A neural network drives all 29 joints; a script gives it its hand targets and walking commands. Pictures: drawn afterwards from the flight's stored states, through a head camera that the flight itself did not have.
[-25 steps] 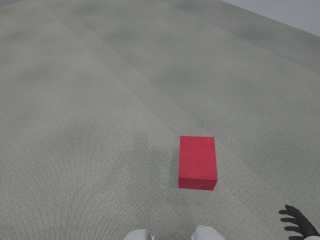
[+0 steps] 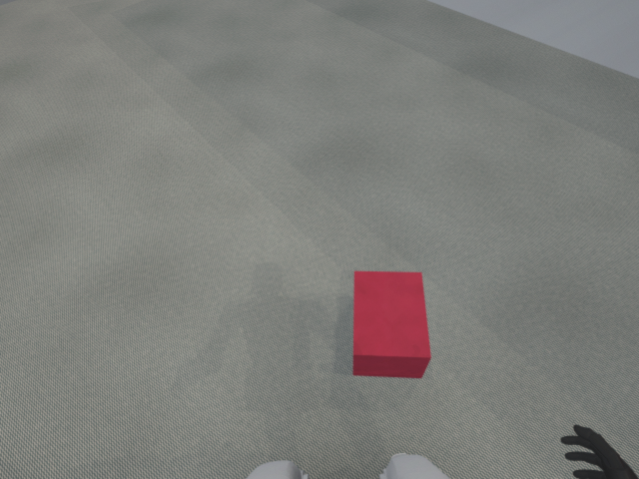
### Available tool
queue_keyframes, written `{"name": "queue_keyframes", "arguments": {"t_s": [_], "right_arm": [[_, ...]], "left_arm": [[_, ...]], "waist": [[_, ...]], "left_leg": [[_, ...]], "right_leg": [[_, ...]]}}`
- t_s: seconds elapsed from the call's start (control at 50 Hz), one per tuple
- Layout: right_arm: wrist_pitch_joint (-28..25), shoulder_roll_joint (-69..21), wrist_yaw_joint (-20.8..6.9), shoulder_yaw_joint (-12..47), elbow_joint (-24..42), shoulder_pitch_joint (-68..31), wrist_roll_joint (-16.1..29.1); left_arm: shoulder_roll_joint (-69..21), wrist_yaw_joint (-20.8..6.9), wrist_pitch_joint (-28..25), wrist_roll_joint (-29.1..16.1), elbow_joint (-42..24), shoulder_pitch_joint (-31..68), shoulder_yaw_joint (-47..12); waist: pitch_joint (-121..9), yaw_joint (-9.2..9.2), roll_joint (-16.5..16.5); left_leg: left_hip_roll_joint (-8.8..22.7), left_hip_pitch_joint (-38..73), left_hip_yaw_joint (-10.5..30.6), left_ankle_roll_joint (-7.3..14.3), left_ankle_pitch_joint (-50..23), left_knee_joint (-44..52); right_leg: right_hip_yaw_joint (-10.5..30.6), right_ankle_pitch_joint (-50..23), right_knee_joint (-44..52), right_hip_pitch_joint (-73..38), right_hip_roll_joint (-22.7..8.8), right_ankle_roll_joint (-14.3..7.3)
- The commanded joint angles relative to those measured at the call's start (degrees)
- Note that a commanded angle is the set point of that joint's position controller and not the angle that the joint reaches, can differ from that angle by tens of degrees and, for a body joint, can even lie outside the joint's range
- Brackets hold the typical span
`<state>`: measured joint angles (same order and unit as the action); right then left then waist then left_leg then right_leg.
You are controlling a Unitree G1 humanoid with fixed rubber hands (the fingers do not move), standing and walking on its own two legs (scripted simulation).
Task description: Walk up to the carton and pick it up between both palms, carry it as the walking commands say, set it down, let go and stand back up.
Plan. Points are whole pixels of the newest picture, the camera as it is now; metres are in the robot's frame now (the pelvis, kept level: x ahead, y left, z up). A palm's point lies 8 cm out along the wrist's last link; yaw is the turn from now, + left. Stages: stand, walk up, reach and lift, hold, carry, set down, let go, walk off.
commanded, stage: walk up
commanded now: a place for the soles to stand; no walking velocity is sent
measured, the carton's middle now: (387, 323) +0.59 -0.14 -0.66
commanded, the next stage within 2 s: none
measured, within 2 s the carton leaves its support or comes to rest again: neither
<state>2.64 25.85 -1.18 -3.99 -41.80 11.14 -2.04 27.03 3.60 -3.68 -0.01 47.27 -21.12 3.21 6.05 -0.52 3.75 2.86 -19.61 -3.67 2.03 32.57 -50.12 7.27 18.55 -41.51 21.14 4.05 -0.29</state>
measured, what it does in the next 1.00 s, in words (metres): stands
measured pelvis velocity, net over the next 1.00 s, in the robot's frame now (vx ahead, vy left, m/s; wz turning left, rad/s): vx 0.00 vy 0.00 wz -0.07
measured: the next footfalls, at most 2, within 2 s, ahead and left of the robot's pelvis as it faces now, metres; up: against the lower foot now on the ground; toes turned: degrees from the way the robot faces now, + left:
none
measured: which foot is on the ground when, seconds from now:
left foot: down 0.00-1.00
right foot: down 0.00-1.00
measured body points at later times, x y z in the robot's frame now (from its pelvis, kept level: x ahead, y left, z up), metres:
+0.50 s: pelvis +0.00 +0.01 +0.00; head +0.03 -0.01 +0.45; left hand +0.07 +0.37 -0.08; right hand +0.11 -0.32 -0.10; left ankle -0.01 +0.12 -0.71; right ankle +0.03 -0.14 -0.71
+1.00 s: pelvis +0.00 +0.00 +0.00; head +0.02 -0.01 +0.45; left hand +0.08 +0.35 -0.08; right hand +0.08 -0.34 -0.11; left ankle +0.00 +0.12 -0.71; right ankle +0.03 -0.15 -0.71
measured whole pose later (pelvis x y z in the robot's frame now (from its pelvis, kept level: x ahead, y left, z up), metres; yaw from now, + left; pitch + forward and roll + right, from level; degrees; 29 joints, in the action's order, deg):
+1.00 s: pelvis +0.00 +0.00 +0.00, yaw -4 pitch +0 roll +0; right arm 1.0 25.8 -1.2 -4.0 -46.5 11.0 -2.0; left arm 27.0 2.8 -3.8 0.0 47.3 -19.9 3.2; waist 3.5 -0.5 2.7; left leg 2.2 -19.3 -3.7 1.1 23.7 -43.8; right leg 10.4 20.5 -43.7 23.8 3.7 -0.2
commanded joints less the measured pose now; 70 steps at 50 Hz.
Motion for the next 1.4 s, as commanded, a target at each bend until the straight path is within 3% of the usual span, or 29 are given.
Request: {"name": "queue_keyframes", "arguments": {"t_s": [0.0,0.04,0.08,0.12,0.14,0.22,0.28,0.32,0.36,0.4,0.48,0.52,0.54,0.6,0.64,0.7,0.76,0.88,0.92,0.96,1.0,1.04,1.08,1.14,1.2,1.24,1.26,1.32,1.38], "right_arm": [[-0.6,9.3,-0.3,-3.7,1.9,1.5,1.2],[-1.0,8.9,-0.3,-4.1,0.0,5.4,1.1],[-2.1,9.4,0.2,-4.3,-1.0,6.9,0.4],[-3.0,13.7,0.8,-4.8,0.0,2.6,-0.2],[-3.3,14.3,0.5,-4.7,0.9,-0.5,0.4],[-3.7,11.4,0.6,-3.8,-0.1,0.1,0.8],[-2.6,11.9,0.4,-3.5,0.8,-0.7,1.1],[-1.8,10.3,0.2,-3.2,1.6,-0.7,1.2],[-1.4,8.1,0.3,-2.9,3.1,-1.3,1.6],[-0.9,8.9,0.4,-3.0,2.6,-1.3,1.5],[-2.7,9.1,0.3,-3.7,-1.1,4.3,0.9],[-3.3,13.5,0.6,-4.6,-1.1,4.5,0.3],[-3.3,14.2,0.6,-4.4,-0.1,1.6,0.6],[-3.5,12.2,0.4,-3.9,0.5,-1.9,1.0],[-3.2,11.6,0.3,-3.4,0.1,-2.4,0.9],[-2.4,9.7,0.3,-3.0,1.5,-2.8,1.4],[-1.1,8.7,0.2,-3.0,1.5,-2.1,1.4],[-2.9,11.1,0.4,-3.9,-1.2,1.8,0.5],[-3.1,13.7,0.5,-4.0,-1.0,-0.9,0.5],[-3.1,12.6,0.2,-3.6,-0.6,-4.4,0.9],[-2.7,11.5,0.1,-3.4,-0.8,-3.5,0.9],[-2.4,9.3,0.2,-3.1,-0.3,-3.5,1.2],[-1.7,8.8,0.2,-3.1,-0.5,-2.5,1.4],[-2.5,9.5,0.0,-3.3,-2.3,0.2,0.6],[-3.5,13.9,0.2,-4.1,-2.7,0.8,0.1],[-3.6,12.9,0.2,-3.7,-1.7,-2.7,0.5],[-3.5,12.7,0.2,-3.5,-1.8,-3.6,0.6],[-3.0,10.1,0.3,-2.9,-1.2,-3.2,1.3],[-1.8,8.7,0.2,-2.9,-0.5,-3.5,1.6]], "left_arm": [[14.7,0.7,-0.6,2.2,-3.3,2.5,2.4],[14.1,0.0,-0.2,1.9,-4.2,3.6,2.3],[10.5,-0.5,0.4,1.4,-4.8,5.4,1.3],[5.6,-0.3,-0.3,0.4,-4.3,1.5,0.0],[9.2,0.3,-0.2,1.2,-3.0,2.0,0.7],[8.6,-0.9,-0.7,0.1,-2.9,-0.4,0.9],[7.8,-0.7,-1.1,0.2,-2.0,-2.8,1.3],[10.2,-0.1,-1.3,0.8,-1.4,-3.9,2.2],[14.8,0.3,-1.6,1.2,-1.9,-3.4,3.0],[15.9,0.5,-1.3,1.6,-1.6,-2.2,2.7],[11.4,0.0,-0.5,0.9,-3.6,4.7,0.9],[7.1,-0.4,-0.6,0.5,-4.6,6.0,0.0],[8.0,0.0,-0.5,0.7,-3.7,4.1,0.2],[9.2,-0.7,-0.9,0.2,-2.9,-0.3,0.6],[8.3,-0.9,-1.7,0.3,-1.8,-2.4,1.1],[12.7,-0.2,-1.6,0.9,-1.5,-3.4,2.5],[15.7,0.1,-1.4,1.6,-1.5,-1.2,2.6],[9.8,-0.6,-0.8,1.0,-3.5,5.2,0.5],[8.5,-0.4,-0.7,0.7,-3.2,4.2,0.2],[9.1,-0.6,-0.8,0.6,-1.8,0.1,0.7],[10.3,-0.8,-1.7,0.9,-1.2,-1.5,1.4],[13.0,-0.5,-2.0,1.2,-1.3,-1.6,2.2],[15.0,-0.3,-1.6,1.2,-1.2,-0.4,2.1],[12.6,-0.3,-0.7,1.3,-2.3,4.4,1.2],[8.6,-0.6,-0.8,0.8,-2.7,5.1,0.2],[9.3,-0.5,-0.8,0.7,-2.2,2.2,0.6],[8.9,-0.7,-1.1,0.5,-1.8,0.6,0.3],[11.6,-0.6,-2.0,0.8,-1.1,-1.5,1.7],[15.0,0.0,-1.7,1.2,-1.1,-0.4,2.1]], "waist": [[1.8,-1.73,-11.6],[-0.8,-3.07,-12.4],[-3.2,-4.85,-6.2],[-4.6,-2.49,7.7],[-2.9,-1.96,3.3],[-4.2,-1.42,5.6],[-8.1,-0.73,5.8],[-8.4,0.16,0.9],[-8.3,-0.10,-10.0],[-3.1,0.43,-11.9],[-4.9,-3.78,-7.0],[-5.7,-4.59,2.7],[-3.8,-3.25,4.9],[-3.1,-0.71,3.2],[-5.2,0.06,4.1],[-9.3,0.08,-2.6],[-2.9,-0.32,-10.9],[-6.9,-3.36,-4.0],[-5.5,-2.10,2.2],[-4.8,0.49,3.6],[-5.7,0.17,1.0],[-8.0,-0.34,-6.2],[-6.3,-0.44,-11.7],[-4.5,-2.64,-7.2],[-4.9,-3.06,2.6],[-3.7,-0.67,3.4],[-4.1,0.11,3.9],[-9.1,-0.31,-1.3],[-8.0,-0.60,-9.8]], "left_leg": [[-1.2,-4.8,7.5,1.5,5.4,-0.6],[-2.7,2.4,4.3,1.2,-2.7,7.8],[-0.3,10.7,7.7,2.0,-5.6,21.4],[16.9,17.7,25.2,6.6,-9.3,33.3],[20.3,14.1,25.6,7.6,-18.5,31.4],[12.1,13.8,9.6,8.0,-40.6,20.0],[9.6,10.1,5.0,6.8,-36.7,14.8],[7.0,5.2,4.2,4.2,-23.9,9.0],[-0.9,-4.8,3.1,0.4,-7.2,-0.5],[-2.5,-8.2,8.2,1.2,9.0,-2.7],[0.4,5.2,8.8,2.2,-7.3,16.9],[12.6,14.4,20.8,7.6,-11.0,27.8],[19.3,15.0,24.5,10.7,-20.9,29.0],[16.0,10.5,13.8,11.1,-30.0,22.0],[9.0,7.4,6.0,6.7,-33.6,15.9],[3.5,1.0,2.5,2.3,-16.0,6.5],[-3.4,-6.1,6.7,1.2,6.8,1.0],[5.0,8.8,11.8,4.2,-6.7,20.1],[14.5,11.4,19.7,9.7,-11.5,26.7],[15.3,7.5,14.4,10.9,-21.6,21.9],[8.4,4.8,8.0,6.0,-20.1,15.3],[1.1,0.4,3.5,1.5,-14.9,5.4],[-3.3,-4.0,5.5,0.7,0.9,4.2],[-1.0,4.3,8.3,2.0,-0.1,15.6],[13.8,12.6,20.5,9.4,-9.6,27.4],[17.7,10.1,18.4,12.8,-26.8,24.6],[15.2,10.1,14.3,11.1,-30.9,21.5],[5.0,5.9,4.4,3.3,-28.3,9.6],[-2.6,-2.1,4.8,0.8,-4.5,3.1]], "right_leg": [[27.5,4.5,18.3,4.7,-13.1,-12.8],[22.5,3.3,15.6,6.0,-10.4,-10.5],[15.4,1.5,7.1,10.3,-6.1,-6.4],[-0.4,8.2,-10.0,18.7,3.2,-1.9],[-1.4,12.5,-12.6,18.2,0.0,-0.8],[-6.6,7.8,-6.1,10.3,-1.9,-1.5],[-9.6,-3.7,2.5,1.2,-0.2,-2.7],[-1.8,-11.6,6.6,-4.4,-1.4,-4.5],[23.4,-19.3,9.5,-7.8,-13.2,-11.2],[34.0,-8.5,15.6,-3.4,-17.4,-16.3],[17.5,-17.0,6.2,2.6,-8.3,-8.9],[1.9,-10.0,-8.6,12.7,0.9,-2.5],[-2.7,8.6,-11.4,16.5,1.8,-1.4],[-4.8,13.7,-6.0,9.6,-2.7,-1.6],[-6.6,-4.8,3.3,1.0,-0.8,-3.0],[8.2,-21.7,3.1,-5.0,-6.6,-7.2],[32.7,-3.7,15.0,-1.0,-15.3,-14.7],[11.2,-13.2,1.1,6.5,-4.9,-5.6],[-0.7,-6.4,-7.2,10.8,0.3,-2.4],[-3.7,7.6,-2.6,4.7,-1.6,-2.2],[0.2,-6.8,5.0,-0.7,-1.4,-3.9],[17.0,-21.2,6.7,-4.2,-9.0,-8.8],[29.8,-13.1,11.9,-4.1,-13.7,-13.6],[22.4,-5.7,10.4,3.9,-9.4,-10.0],[0.7,-5.3,-5.7,13.0,0.5,-2.7],[-3.2,9.9,-7.7,9.6,-1.6,-1.7],[-3.5,9.4,-1.4,7.1,-2.2,-2.1],[5.1,-24.7,2.6,-3.1,-4.4,-5.6],[26.1,-20.9,8.7,-4.3,-12.9,-13.5]]}}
